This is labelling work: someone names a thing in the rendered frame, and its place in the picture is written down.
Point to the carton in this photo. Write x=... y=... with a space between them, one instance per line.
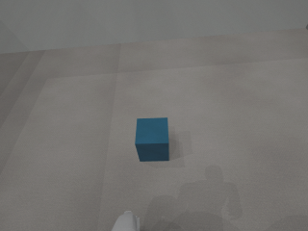
x=151 y=139

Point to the left robot thigh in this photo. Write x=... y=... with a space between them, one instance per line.
x=127 y=222

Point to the robot left shin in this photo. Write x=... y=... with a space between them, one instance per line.
x=127 y=212

